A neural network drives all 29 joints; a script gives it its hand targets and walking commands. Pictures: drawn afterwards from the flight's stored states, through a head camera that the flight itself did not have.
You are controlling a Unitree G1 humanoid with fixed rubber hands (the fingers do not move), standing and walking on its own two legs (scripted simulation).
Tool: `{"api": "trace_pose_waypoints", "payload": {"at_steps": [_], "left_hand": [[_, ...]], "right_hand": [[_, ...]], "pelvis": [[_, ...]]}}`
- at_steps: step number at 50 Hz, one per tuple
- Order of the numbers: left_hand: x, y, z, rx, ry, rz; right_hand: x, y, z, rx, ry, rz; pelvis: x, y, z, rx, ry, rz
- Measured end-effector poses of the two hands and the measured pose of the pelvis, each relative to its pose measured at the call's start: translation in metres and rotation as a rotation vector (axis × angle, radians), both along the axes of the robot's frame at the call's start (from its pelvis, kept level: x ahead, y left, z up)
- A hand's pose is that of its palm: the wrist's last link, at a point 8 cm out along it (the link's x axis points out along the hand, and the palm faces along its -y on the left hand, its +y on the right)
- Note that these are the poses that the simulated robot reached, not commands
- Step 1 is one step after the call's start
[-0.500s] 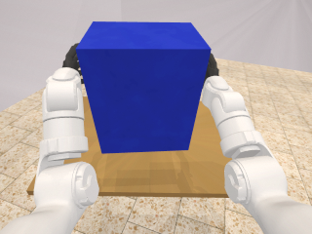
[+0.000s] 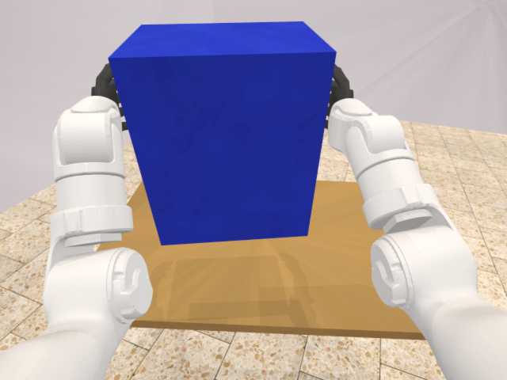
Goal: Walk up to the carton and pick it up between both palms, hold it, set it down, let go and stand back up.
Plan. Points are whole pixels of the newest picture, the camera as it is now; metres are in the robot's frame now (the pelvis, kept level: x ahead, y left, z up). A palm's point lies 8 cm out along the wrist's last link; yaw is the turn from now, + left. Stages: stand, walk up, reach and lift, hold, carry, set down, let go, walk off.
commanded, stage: hold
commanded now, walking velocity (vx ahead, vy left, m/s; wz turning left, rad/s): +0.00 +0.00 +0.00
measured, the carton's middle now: (229, 137) +0.37 +0.01 +0.29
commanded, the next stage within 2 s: none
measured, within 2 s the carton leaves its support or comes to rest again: neither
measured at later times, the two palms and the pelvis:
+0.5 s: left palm (97, 90) +0.36 +0.18 +0.37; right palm (341, 94) +0.36 -0.15 +0.36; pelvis +0.00 -0.01 +0.00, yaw +1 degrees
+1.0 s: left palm (101, 90) +0.36 +0.17 +0.37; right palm (344, 92) +0.36 -0.15 +0.36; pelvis +0.00 -0.01 +0.00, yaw +1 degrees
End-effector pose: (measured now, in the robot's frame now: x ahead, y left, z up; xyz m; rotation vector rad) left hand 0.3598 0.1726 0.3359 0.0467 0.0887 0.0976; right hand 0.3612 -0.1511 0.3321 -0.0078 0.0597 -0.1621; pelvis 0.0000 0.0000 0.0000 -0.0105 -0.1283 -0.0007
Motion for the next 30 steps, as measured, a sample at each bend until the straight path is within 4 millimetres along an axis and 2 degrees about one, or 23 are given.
{"api": "trace_pose_waypoints", "payload": {"at_steps": [13, 30], "left_hand": [[0.002, -0.004, 0.026, 0.020, 0.006, -0.017], [-0.003, 0.004, 0.029, 0.020, 0.013, -0.021]], "right_hand": [[-0.003, -0.004, 0.024, -0.008, 0.021, 0.002], [-0.006, 0.003, 0.027, -0.017, 0.052, 0.008]], "pelvis": [[-0.001, -0.009, 0.000, -0.001, 0.032, 0.014], [-0.004, -0.011, -0.001, -0.004, 0.042, 0.023]]}}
